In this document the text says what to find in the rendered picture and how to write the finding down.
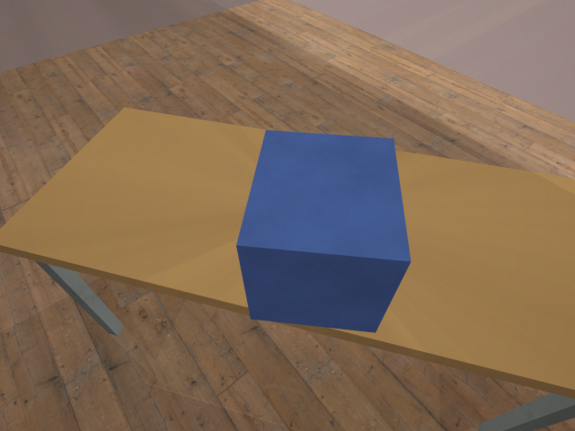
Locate table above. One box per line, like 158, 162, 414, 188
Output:
0, 108, 575, 431

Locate carton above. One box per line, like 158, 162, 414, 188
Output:
236, 130, 411, 333

